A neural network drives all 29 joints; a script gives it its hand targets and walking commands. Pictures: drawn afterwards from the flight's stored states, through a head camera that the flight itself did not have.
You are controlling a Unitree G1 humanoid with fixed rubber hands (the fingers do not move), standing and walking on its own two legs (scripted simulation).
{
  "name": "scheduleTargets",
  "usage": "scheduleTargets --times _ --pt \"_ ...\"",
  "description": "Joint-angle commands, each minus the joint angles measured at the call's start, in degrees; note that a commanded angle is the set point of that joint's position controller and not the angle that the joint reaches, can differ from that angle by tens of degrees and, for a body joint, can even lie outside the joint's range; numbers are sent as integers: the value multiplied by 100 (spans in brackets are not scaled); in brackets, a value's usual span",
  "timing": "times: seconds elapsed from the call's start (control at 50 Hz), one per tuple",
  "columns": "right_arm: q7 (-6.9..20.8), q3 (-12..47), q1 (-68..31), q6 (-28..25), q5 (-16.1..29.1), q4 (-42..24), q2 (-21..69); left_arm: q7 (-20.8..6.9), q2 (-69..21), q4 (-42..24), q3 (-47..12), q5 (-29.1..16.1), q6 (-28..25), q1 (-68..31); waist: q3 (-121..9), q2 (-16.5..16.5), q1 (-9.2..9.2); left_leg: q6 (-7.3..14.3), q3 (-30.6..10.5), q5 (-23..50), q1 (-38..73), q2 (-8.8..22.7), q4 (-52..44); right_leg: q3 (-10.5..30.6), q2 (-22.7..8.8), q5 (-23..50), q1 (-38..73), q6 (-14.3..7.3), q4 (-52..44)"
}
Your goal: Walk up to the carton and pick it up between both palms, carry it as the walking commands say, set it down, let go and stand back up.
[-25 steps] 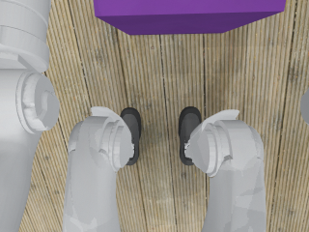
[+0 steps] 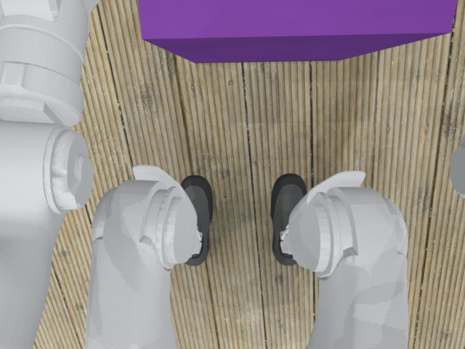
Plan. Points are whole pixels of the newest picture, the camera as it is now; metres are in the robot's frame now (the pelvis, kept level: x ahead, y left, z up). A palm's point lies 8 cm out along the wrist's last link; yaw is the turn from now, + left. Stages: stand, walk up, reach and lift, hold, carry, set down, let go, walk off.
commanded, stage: reach and lift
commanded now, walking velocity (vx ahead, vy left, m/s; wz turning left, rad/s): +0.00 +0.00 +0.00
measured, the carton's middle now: out of the picture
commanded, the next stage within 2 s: none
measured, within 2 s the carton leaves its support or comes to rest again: leaves its support in 1.40 s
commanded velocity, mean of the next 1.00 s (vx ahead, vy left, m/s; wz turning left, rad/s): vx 0.00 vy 0.00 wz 0.00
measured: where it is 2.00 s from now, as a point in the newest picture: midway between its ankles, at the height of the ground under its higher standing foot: (239, 233)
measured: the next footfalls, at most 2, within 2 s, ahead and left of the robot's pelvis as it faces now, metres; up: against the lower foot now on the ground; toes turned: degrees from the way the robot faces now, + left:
none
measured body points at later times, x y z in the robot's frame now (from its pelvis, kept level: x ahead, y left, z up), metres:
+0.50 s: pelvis -0.01 -0.01 +0.00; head +0.38 -0.04 +0.22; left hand +0.60 +0.14 -0.16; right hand +0.59 -0.23 -0.16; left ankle +0.10 +0.10 -0.33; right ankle +0.11 -0.10 -0.33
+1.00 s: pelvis +0.00 +0.00 +0.00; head +0.38 -0.04 +0.23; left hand +0.60 +0.14 -0.16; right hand +0.59 -0.23 -0.16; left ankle +0.10 +0.11 -0.33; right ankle +0.11 -0.10 -0.33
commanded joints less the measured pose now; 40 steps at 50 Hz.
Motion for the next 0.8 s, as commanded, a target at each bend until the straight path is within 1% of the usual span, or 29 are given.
scheduleTargets --times 0.0,0.16,0.26,0.3,0.42,0.46,0.48,0.54,0.62,0.66,0.72,0.78 --pt "11 -53 -1967 -190 -40 -652 -851 -21 895 -699 131 29 -209 -2064 -7558 -286 20 -135 -434 2626 3427 -253 -754 399 82 2741 3570 173 -911" --pt "-53 121 -2366 -185 -87 -560 -627 -44 823 -388 129 17 -229 -2374 -7313 -432 64 -133 -330 2118 3007 -251 -815 445 100 2475 3938 178 -1037" --pt "-107 197 -2455 -198 -158 -527 -407 -40 710 -249 172 85 -285 -2467 -7299 -472 79 -144 -276 2019 2815 -277 -830 478 116 2543 4201 172 -1074" --pt "-116 260 -2475 -206 -156 -550 -253 -36 640 -240 186 132 -319 -2495 -7332 -480 117 -144 -256 2033 2756 -297 -836 495 130 2636 4307 172 -1076" --pt "-118 464 -2511 -236 -87 -642 186 -4 447 -205 315 352 -432 -2473 -7451 -521 303 -116 -225 2152 2706 -347 -830 554 180 2934 4549 195 -1046" --pt "-110 543 -2535 -235 -76 -667 397 -9 317 -216 336 406 -467 -2510 -7420 -537 338 -103 -220 2155 2677 -365 -838 572 196 2970 4578 201 -1056" --pt "-88 612 -2545 -234 -76 -666 569 -42 147 -198 295 402 -483 -2536 -7361 -547 319 -94 -209 2137 2623 -376 -839 579 205 2974 4600 202 -1070" --pt "-2 710 -2607 -225 -102 -702 1113 -181 -381 -259 200 399 -505 -2656 -7275 -548 271 -88 -191 2095 2548 -404 -826 582 232 2992 4671 208 -1065" --pt "184 762 -2723 -192 -185 -844 2045 -430 -1281 -399 145 466 -487 -2872 -7024 -455 258 -91 -146 1985 2473 -475 -807 553 296 2817 4650 223 -1072" --pt "372 878 -2840 -162 -197 -1018 2861 -638 -2061 -598 24 484 -434 -3029 -6943 -446 244 -94 -135 1978 2483 -520 -799 509 348 2751 4649 228 -1038" --pt "728 1096 -2904 -81 -145 -1272 4178 -991 -3281 -930 -149 484 -312 -3325 -6824 -486 244 -73 -107 1963 2491 -595 -753 432 421 2669 4584 244 -951" --pt "1076 1204 -2830 60 -107 -1403 5286 -1332 -4245 -1164 -292 455 -181 -3610 -6542 -506 247 -34 -85 1858 2335 -629 -744 367 459 2518 4379 226 -895"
